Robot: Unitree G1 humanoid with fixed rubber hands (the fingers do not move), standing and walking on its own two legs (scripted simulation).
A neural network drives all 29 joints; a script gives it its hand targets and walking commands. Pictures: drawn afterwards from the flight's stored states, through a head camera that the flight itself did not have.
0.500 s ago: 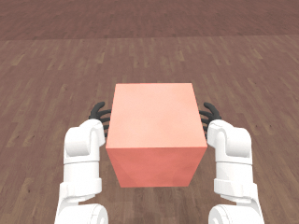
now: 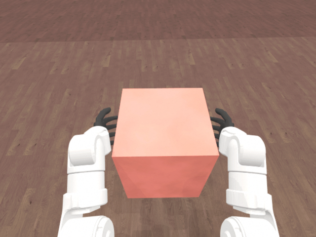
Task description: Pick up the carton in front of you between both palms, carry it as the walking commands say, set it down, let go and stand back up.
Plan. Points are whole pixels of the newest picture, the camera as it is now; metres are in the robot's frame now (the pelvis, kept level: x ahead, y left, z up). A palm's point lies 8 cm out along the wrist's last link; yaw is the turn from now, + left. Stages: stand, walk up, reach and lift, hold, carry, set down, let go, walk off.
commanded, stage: carry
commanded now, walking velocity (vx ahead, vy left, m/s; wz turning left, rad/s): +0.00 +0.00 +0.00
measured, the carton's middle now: (162, 146) +0.35 +0.00 +0.05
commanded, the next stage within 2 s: none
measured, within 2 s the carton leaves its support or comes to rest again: neither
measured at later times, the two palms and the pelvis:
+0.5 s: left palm (105, 111) +0.37 +0.14 +0.17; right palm (227, 113) +0.37 -0.16 +0.16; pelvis +0.04 -0.01 +0.00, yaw +1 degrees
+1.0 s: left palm (122, 61) +0.63 +0.14 +0.16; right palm (210, 65) +0.60 -0.16 +0.16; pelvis +0.26 +0.01 +0.01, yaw +0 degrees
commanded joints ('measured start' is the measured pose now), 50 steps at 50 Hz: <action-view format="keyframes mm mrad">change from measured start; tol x32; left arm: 1 -637 -881 -624 -69 -281 -7 -103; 50 -731 -754 -535 -160 -212 74 -31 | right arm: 1 -644 873 616 -71 275 -18 99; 50 -867 826 662 -273 438 55 90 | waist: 1 0 1 -335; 50 -65 151 -293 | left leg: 1 124 121 -122 -77 62 23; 22 60 194 -240 -196 -530 101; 28 -446 27 -39 338 -265 21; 36 237 -68 94 -65 5 29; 38 658 275 -486 -169 -265 176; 50 399 181 -167 -173 395 143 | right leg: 1 113 -118 119 -79 34 -28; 22 114 3 -27 53 -193 -43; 25 341 -281 489 -279 -539 -155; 33 369 -232 284 -239 -104 -159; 41 -615 -30 95 786 -333 -23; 50 -322 14 -55 248 -5 -17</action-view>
